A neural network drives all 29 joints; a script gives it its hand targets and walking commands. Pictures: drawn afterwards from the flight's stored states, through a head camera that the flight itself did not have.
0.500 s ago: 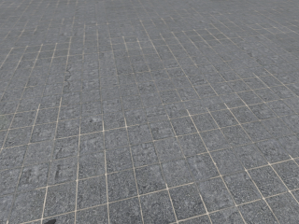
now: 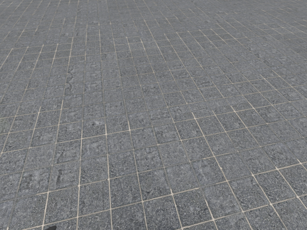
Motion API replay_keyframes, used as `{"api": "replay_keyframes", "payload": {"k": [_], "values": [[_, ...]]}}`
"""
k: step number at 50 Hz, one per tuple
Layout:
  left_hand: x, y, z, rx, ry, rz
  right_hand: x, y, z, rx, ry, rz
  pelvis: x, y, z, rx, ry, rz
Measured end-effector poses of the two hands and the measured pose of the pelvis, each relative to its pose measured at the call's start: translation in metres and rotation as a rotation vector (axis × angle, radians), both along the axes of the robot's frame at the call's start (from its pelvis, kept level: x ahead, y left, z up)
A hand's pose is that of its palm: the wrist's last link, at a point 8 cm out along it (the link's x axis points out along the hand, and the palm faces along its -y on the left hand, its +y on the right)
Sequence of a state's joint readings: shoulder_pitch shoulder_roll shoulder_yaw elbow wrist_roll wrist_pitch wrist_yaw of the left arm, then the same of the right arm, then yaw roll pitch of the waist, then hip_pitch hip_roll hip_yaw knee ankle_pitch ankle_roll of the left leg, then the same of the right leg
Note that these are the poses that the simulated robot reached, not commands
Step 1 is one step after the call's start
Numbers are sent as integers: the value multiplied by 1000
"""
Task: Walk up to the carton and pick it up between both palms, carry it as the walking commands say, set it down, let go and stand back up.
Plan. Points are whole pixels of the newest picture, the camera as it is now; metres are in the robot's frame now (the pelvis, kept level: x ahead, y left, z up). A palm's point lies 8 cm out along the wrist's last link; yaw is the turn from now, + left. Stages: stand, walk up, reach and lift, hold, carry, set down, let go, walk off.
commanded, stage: walk up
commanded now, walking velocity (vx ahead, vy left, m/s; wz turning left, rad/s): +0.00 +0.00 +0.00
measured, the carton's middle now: out of the picture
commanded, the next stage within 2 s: none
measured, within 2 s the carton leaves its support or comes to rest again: neither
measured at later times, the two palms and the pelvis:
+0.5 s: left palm out of the picture +0.02 +0.49 -0.09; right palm (211, 160) +0.35 -0.16 -0.05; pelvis +0.07 +0.11 -0.03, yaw +23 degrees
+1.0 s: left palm out of the picture +0.01 +0.51 -0.04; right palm (131, 107) +0.61 +0.13 -0.08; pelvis +0.26 +0.23 -0.01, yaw +43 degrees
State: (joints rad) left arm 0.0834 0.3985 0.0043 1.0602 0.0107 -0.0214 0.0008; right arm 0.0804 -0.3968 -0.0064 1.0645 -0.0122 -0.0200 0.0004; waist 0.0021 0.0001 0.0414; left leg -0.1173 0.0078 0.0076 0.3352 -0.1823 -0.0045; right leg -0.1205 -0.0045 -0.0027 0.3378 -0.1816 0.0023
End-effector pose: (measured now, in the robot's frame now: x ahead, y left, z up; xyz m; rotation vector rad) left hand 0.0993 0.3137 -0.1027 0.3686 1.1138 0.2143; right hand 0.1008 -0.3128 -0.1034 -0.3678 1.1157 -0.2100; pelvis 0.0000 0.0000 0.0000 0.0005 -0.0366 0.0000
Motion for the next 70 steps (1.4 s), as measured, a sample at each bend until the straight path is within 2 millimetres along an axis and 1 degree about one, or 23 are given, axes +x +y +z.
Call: {"api": "replay_keyframes", "payload": {"k": [5, 8, 11, 14, 16, 19, 22, 25, 28, 31, 34, 37, 39, 41, 45, 48, 51, 55, 58, 60, 63, 66, 70], "values": [[3, 2, 1, 0, -17, 6, 3, 0, 0, 6, 0, 13, 1, 0, -1, -4, 8, 18], [-1, 22, 10, 39, -104, 44, 23, 2, 5, 24, 2, 110, 2, 2, -5, -23, 37, 100], [-20, 54, 22, 102, -145, 103, 61, 10, 17, 24, -20, 215, 6, 10, -6, -38, 48, 178], [-43, 90, 30, 158, -153, 168, 108, 27, 30, 20, -55, 307, 14, 22, -8, -44, 40, 238], [-59, 112, 33, 181, -149, 220, 143, 47, 38, 16, -88, 371, 22, 35, -10, -44, 31, 272], [-81, 144, 29, 202, -130, 294, 198, 89, 48, 9, -163, 455, 39, 60, -17, -39, 23, 313], [-91, 171, 16, 202, -111, 350, 241, 130, 51, -17, -256, 512, 55, 89, -31, -22, 22, 353], [-78, 175, 13, 157, -127, 362, 254, 158, 49, 3, -265, 504, 70, 107, -26, -15, 24, 393], [-59, 173, 15, 113, -143, 363, 261, 177, 46, 13, -221, 511, 91, 121, -17, -10, 27, 436], [-48, 174, 17, 99, -131, 389, 277, 194, 39, 26, -189, 546, 114, 133, -14, -3, 29, 476], [-39, 179, 22, 114, -114, 423, 302, 210, 28, 44, -168, 584, 141, 143, -15, 7, 29, 510], [-38, 189, 25, 174, -114, 471, 342, 231, 9, 57, -164, 639, 172, 152, -27, 8, 27, 553], [-49, 194, 28, 225, -108, 532, 373, 256, -2, 65, -161, 686, 187, 159, -33, -12, 24, 585], [-61, 193, 36, 243, -89, 599, 400, 289, -5, 83, -153, 744, 201, 169, -29, -32, 17, 627], [-75, 191, 53, 248, -40, 687, 451, 353, 4, 128, -146, 852, 228, 191, -16, -43, 16, 698], [-83, 191, 59, 231, 3, 749, 488, 404, 15, 155, -156, 918, 248, 212, -8, -37, 18, 737], [-89, 193, 56, 198, 54, 816, 522, 462, 24, 179, -182, 991, 267, 237, -6, -33, 21, 767], [-89, 207, 43, 148, 118, 894, 561, 554, 33, 211, -237, 1090, 291, 278, -11, -35, 33, 802], [-82, 232, 24, 120, 145, 937, 585, 615, 33, 203, -295, 1142, 307, 316, -23, -34, 42, 828], [-63, 255, 12, 102, 122, 934, 596, 633, 28, 178, -318, 1130, 315, 338, -29, -33, 41, 855], [-13, 298, 7, 92, 18, 889, 599, 630, 24, 134, -259, 1071, 333, 364, -24, -24, 46, 881], [35, 339, 8, 84, -53, 839, 601, 614, 23, 83, -193, 1011, 355, 387, -17, -10, 49, 897], [87, 387, 12, 79, -82, 794, 613, 593, 25, 29, -141, 952, 387, 416, -13, 7, 45, 906]]}}
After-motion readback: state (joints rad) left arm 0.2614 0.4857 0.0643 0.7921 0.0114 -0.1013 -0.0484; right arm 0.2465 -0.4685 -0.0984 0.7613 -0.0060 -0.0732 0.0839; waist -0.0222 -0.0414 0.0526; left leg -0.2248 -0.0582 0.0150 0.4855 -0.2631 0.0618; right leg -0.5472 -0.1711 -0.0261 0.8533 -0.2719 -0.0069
